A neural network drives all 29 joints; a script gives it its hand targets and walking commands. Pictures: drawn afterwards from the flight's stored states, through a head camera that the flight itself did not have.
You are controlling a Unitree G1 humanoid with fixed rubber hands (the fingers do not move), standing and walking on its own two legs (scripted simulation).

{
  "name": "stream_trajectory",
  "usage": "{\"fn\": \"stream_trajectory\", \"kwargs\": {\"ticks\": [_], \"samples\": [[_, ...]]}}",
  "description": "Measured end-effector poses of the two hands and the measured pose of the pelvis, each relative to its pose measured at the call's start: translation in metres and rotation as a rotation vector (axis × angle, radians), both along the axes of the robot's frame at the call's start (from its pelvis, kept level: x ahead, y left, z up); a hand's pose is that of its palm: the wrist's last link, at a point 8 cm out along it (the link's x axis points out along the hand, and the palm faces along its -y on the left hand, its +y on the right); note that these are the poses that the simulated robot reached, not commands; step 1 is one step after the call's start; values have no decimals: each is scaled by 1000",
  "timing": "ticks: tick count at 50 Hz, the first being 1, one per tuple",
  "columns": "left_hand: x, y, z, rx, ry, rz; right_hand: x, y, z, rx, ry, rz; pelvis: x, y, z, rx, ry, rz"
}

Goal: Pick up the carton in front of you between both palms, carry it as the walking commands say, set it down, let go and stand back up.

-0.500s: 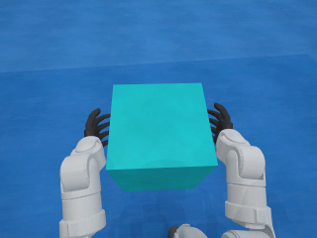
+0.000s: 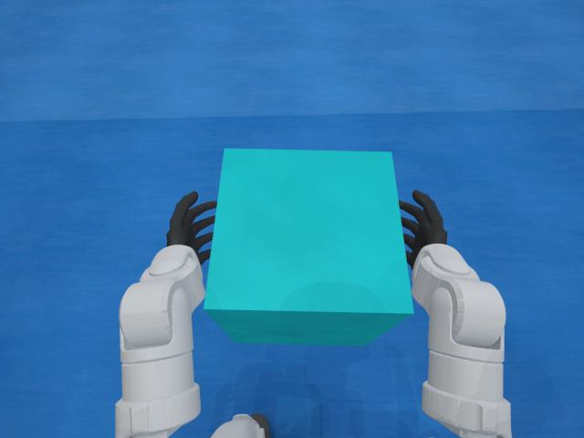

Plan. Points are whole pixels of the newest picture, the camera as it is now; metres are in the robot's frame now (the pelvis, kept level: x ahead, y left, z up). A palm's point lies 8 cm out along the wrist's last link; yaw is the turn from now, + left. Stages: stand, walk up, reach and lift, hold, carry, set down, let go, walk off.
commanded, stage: carry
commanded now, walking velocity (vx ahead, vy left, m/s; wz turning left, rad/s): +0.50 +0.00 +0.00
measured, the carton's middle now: (303, 260) +0.35 +0.00 +0.04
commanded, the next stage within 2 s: none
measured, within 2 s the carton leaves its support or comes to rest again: neither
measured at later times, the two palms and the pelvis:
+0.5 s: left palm (224, 136) +0.56 +0.14 +0.09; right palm (404, 137) +0.55 -0.16 +0.09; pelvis +0.32 -0.01 -0.01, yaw -1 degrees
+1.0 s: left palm (230, 88) +0.69 +0.14 +0.10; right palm (388, 86) +0.69 -0.16 +0.10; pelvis +0.46 -0.01 +0.00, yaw +0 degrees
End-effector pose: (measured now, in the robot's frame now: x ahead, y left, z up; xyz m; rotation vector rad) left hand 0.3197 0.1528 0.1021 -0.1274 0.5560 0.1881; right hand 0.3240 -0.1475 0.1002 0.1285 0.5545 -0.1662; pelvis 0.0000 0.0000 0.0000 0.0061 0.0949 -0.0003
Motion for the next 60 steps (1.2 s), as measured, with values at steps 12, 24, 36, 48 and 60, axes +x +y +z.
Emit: {"fn": "stream_trajectory", "kwargs": {"ticks": [12, 24, 36, 48, 60], "samples": [[115, 12, -9, -16, 115, -75, 95, 13, -1, -38, 116, -52, 150, 28, 12, -32, -11, -35], [226, -12, -6, 35, 72, -57, 217, -12, -2, -49, 72, -1, 308, -5, -2, -18, -44, -22], [304, -23, -14, 62, 143, -29, 309, -22, -19, -20, 141, 42, 391, -22, 2, -11, -46, 11], [364, -13, 2, 38, 70, -40, 364, -12, 5, -55, 70, 32, 455, -12, -1, -9, -46, 3], [382, -11, -27, 62, 162, -67, 378, -10, -25, -71, 163, 27, 464, -6, -5, -11, -52, -3]]}}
